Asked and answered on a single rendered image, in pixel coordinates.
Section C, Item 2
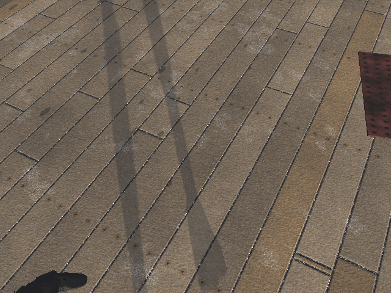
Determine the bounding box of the left robot hand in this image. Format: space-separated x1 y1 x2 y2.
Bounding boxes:
14 270 87 293

